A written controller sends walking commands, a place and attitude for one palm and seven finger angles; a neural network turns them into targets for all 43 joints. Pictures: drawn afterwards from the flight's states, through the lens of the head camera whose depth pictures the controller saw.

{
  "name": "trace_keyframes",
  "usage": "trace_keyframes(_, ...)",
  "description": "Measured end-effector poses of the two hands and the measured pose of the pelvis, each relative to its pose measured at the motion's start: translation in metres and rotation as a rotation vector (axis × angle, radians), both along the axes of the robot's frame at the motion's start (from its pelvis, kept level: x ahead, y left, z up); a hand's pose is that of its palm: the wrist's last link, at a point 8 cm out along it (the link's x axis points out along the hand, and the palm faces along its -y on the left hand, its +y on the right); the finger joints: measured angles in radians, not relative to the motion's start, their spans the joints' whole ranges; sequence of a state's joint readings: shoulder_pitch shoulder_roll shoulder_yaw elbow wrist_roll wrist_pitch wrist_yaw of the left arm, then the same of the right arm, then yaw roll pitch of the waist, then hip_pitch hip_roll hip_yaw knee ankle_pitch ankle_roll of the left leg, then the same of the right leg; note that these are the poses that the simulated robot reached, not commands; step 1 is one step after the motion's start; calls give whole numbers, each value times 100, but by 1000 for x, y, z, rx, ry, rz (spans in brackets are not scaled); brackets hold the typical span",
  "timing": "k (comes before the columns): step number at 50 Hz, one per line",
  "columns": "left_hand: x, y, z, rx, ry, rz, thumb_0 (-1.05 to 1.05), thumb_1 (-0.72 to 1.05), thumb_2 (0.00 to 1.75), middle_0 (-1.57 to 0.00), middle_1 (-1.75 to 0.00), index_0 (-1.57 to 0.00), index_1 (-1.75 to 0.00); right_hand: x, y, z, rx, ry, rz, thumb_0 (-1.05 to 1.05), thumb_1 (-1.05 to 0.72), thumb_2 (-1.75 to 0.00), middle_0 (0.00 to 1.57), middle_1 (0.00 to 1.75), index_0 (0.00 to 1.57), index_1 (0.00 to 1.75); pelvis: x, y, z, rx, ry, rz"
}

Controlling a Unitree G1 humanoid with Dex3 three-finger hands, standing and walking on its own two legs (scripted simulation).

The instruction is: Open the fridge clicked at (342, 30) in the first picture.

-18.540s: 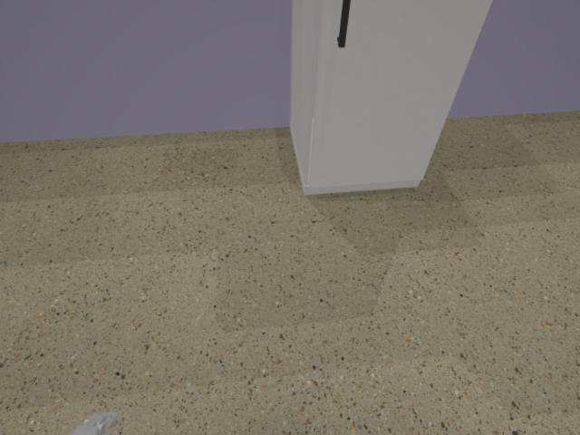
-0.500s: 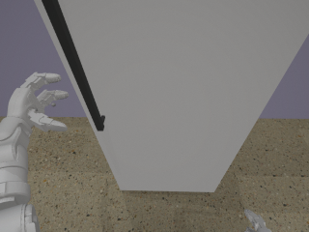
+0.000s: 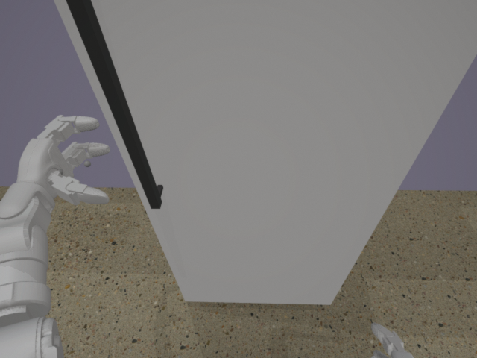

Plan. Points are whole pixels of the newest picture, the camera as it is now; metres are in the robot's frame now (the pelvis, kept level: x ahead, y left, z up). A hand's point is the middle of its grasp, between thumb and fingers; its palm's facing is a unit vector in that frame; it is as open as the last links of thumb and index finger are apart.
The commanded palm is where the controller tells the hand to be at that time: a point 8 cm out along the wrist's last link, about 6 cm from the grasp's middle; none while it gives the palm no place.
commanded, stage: move the hooked fingers beside the handle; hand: left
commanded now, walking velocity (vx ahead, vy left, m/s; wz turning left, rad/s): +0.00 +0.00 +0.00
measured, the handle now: (127, 113) +0.43 +0.20 +0.22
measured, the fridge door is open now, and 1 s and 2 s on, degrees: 0 0 0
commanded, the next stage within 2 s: none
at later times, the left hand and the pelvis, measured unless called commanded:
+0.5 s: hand (88, 171) +0.36 +0.26 +0.15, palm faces +0.07 -1.00 -0.02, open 14.0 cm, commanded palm +0.34 +0.31 +0.16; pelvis -0.01 +0.00 +0.00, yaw +0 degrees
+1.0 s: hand (81, 164) +0.36 +0.27 +0.17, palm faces +0.08 -1.00 -0.04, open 14.0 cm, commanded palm +0.33 +0.31 +0.16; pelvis +0.00 +0.00 +0.00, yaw +0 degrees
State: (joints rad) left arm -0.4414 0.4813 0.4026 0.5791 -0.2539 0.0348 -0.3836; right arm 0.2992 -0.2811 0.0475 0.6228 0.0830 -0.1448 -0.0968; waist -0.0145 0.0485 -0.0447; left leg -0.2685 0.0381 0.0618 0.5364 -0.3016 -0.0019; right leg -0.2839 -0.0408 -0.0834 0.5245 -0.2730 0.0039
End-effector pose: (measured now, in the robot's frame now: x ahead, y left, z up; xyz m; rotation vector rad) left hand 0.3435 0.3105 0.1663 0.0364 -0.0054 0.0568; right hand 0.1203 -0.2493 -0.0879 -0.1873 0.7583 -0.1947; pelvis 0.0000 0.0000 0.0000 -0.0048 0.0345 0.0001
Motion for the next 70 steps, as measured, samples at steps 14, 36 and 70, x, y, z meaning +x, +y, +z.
trace_keyframes(14, -5, 2, 9, 1, -59, 7, -1, -51, 30, -30, -120, -30, -120, 9, -2, 5, -22, -23, 20, 1, -90, -90, 20, 30, 21, 30, -3, -2, 0, -3, -9, 11)
trace_keyframes(36, 8, -1, 2, -13, 3, -30, -1, -51, 30, -30, -120, -30, -120, -16, -3, -4, -12, 41, -17, 1, -90, -90, 20, 30, 21, 30, -5, 1, -1, -3, 9, 2)
trace_keyframes(70, -8, 6, 3, 15, -36, 18, -1, -50, 30, -30, -120, -30, -120, 6, 3, 4, -9, -11, 10, 1, -90, -90, 20, 30, 21, 30, 0, 1, 0, -5, -7, 3)
